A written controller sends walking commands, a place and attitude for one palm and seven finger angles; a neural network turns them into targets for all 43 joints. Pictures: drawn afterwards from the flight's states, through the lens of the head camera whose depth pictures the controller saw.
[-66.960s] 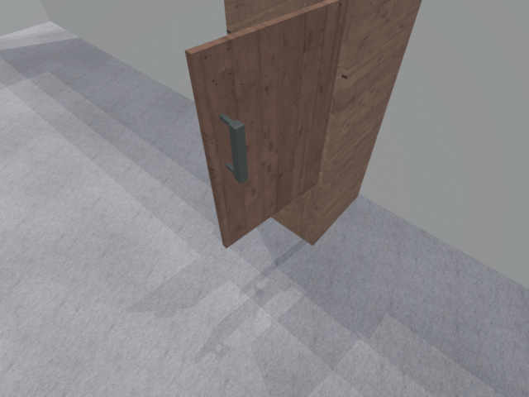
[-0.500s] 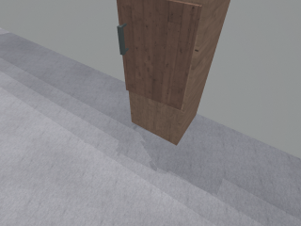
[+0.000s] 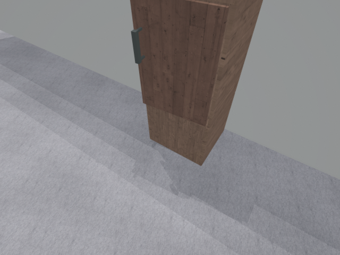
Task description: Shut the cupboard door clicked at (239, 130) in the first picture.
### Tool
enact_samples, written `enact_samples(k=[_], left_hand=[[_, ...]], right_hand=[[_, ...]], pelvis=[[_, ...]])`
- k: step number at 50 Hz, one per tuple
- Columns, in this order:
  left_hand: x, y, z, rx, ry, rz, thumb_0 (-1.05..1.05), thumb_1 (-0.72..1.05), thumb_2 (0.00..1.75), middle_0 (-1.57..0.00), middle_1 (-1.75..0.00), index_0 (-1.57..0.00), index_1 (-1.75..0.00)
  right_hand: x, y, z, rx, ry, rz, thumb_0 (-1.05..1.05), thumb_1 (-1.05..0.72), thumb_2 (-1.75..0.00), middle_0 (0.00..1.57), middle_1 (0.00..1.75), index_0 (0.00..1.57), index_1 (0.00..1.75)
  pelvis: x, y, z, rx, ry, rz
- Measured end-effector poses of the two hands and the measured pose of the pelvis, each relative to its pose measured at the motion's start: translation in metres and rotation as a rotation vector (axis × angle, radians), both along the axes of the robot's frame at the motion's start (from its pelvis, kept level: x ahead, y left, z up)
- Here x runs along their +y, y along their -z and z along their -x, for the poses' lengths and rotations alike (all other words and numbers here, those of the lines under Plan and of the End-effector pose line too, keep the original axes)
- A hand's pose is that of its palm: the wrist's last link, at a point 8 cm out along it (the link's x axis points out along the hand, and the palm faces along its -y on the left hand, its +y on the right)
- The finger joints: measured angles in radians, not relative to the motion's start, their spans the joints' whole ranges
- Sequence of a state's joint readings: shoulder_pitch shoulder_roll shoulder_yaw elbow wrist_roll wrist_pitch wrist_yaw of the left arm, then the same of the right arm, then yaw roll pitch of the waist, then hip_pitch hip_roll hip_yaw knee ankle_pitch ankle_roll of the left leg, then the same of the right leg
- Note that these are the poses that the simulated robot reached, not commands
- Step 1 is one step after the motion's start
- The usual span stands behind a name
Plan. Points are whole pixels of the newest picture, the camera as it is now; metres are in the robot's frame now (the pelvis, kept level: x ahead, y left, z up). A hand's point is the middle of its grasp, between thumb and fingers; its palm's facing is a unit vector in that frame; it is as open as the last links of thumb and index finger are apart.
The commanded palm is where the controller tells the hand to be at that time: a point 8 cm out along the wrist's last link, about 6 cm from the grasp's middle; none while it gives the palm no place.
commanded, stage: walk to a spot facing it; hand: left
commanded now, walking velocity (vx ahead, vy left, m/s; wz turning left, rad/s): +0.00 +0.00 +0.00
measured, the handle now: (139, 45) +0.95 +0.19 +0.03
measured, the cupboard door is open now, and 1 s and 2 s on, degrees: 5 5 5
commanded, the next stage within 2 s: none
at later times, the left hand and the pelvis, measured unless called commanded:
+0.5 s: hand out of the picture +0.00 +0.22 -0.20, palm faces +0.19 -0.96 -0.22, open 7.4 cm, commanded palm none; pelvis +0.00 +0.02 -0.02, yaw +10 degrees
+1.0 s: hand out of the picture -0.03 +0.23 -0.16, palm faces +0.44 -0.84 -0.33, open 7.4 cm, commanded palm none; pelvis -0.02 -0.01 -0.01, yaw +28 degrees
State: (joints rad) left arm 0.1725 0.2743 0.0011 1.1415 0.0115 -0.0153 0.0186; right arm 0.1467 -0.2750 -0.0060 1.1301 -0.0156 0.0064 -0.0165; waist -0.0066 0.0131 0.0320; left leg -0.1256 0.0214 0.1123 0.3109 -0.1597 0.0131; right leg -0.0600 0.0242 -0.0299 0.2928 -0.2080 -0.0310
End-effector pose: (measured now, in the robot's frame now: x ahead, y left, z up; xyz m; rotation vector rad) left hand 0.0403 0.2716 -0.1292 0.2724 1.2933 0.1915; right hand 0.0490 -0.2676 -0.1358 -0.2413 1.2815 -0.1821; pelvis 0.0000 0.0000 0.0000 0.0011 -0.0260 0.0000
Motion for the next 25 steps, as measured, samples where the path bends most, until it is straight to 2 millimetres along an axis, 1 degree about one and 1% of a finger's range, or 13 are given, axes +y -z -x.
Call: enact_samples(k=[8,14,17,20,23,25], left_hand=[[-0.009,0.004,-0.001,0.012,-0.010,0.013,0.01,0.90,0.90,-0.21,-0.30,-0.20,-0.30],[-0.021,0.012,0.005,0.003,-0.059,0.034,0.01,0.90,0.90,-0.21,-0.30,-0.20,-0.30],[-0.024,0.019,0.015,-0.004,-0.100,0.051,0.01,0.90,0.90,-0.21,-0.30,-0.20,-0.30],[-0.022,0.027,0.029,-0.004,-0.146,0.065,0.01,0.90,0.90,-0.21,-0.30,-0.20,-0.30],[-0.016,0.035,0.046,0.010,-0.188,0.083,0.01,0.90,0.90,-0.21,-0.30,-0.20,-0.30],[-0.008,0.044,0.055,0.019,-0.215,0.094,0.01,0.90,0.90,-0.21,-0.30,-0.20,-0.30]], right_hand=[[-0.002,0.000,0.001,0.020,0.006,0.004,0.00,-0.91,-0.90,0.20,0.30,0.20,0.30],[0.009,0.009,0.006,0.062,-0.008,-0.020,0.00,-0.91,-0.90,0.20,0.30,0.20,0.30],[0.017,0.015,0.009,0.088,-0.025,-0.032,0.00,-0.91,-0.90,0.20,0.30,0.20,0.30],[0.028,0.017,0.007,0.108,-0.046,-0.033,0.00,-0.91,-0.90,0.20,0.30,0.20,0.30],[0.042,0.016,0.000,0.104,-0.071,-0.032,0.00,-0.91,-0.90,0.20,0.30,0.20,0.30],[0.051,0.017,-0.006,0.086,-0.098,-0.026,0.00,-0.91,-0.90,0.20,0.30,0.20,0.30]], pelvis=[[-0.004,0.000,-0.006,0.004,-0.007,-0.002],[-0.005,0.005,-0.006,0.003,-0.046,-0.001],[-0.003,0.010,-0.003,-0.005,-0.080,0.012],[0.003,0.014,-0.001,-0.019,-0.117,0.019],[0.012,0.018,0.001,-0.028,-0.155,0.015],[0.020,0.023,0.003,-0.027,-0.182,0.013]])
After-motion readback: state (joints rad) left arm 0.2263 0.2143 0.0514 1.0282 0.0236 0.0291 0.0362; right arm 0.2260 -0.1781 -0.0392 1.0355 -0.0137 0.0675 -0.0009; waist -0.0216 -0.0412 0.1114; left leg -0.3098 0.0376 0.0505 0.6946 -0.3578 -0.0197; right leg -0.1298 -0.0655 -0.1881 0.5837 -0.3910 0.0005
